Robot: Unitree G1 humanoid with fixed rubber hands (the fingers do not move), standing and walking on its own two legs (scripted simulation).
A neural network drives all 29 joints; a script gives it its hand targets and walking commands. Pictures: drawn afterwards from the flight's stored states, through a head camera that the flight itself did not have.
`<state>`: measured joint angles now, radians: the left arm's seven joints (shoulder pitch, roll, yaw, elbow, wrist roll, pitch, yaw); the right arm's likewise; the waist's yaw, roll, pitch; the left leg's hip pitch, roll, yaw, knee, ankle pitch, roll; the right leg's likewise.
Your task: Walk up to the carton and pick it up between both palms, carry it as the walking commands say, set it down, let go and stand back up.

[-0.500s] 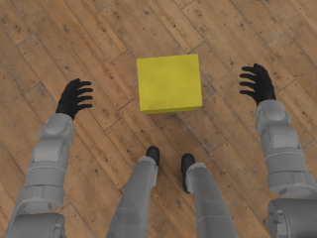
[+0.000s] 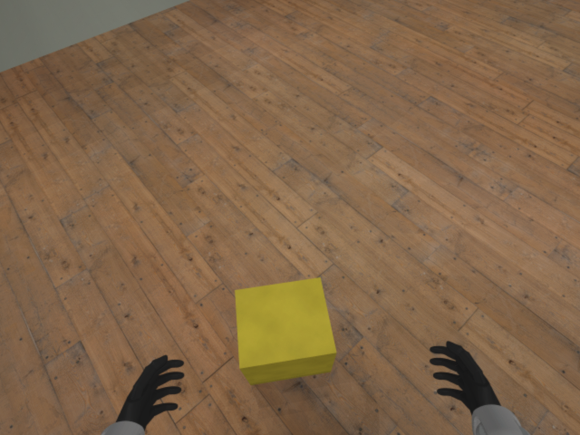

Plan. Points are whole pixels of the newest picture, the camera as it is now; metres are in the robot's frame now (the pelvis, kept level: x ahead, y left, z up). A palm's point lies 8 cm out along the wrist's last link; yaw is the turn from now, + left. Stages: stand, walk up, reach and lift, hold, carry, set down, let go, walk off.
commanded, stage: let go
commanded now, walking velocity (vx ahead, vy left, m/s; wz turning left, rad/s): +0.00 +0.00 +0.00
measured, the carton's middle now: (284, 332) +0.45 +0.06 -0.65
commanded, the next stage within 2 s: stand in 0.52 s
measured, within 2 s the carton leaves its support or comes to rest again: neither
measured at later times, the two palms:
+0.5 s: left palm (119, 415) +0.17 +0.25 -0.06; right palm (473, 416) +0.17 -0.21 -0.07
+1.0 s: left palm out of the picture +0.13 +0.33 -0.09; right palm out of the picture +0.12 -0.25 -0.06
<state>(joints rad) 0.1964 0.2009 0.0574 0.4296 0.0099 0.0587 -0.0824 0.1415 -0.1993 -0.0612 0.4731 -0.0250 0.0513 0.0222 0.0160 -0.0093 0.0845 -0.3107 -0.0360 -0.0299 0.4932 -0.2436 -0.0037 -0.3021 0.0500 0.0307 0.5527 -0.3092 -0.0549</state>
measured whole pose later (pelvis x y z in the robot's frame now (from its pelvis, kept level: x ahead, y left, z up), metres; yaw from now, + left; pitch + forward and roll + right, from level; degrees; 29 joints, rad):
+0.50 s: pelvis +0.01 +0.02 +0.00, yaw +0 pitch -3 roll +0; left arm 0.23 0.23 0.02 0.41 0.00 0.19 -0.05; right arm 0.24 -0.20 -0.03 0.47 0.00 0.11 0.03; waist 0.01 -0.01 0.05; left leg -0.16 -0.04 -0.03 0.48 -0.27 0.02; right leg -0.12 0.04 0.03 0.48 -0.31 -0.03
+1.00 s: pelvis +0.01 +0.04 +0.00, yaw -2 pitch -2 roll +0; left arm 0.32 0.36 0.05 0.70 0.03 0.00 0.00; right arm 0.24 -0.31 -0.06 0.77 -0.03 -0.02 -0.01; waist -0.01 -0.06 -0.11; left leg -0.18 -0.06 0.02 0.49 -0.28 0.06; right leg -0.17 0.02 0.08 0.52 -0.32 0.01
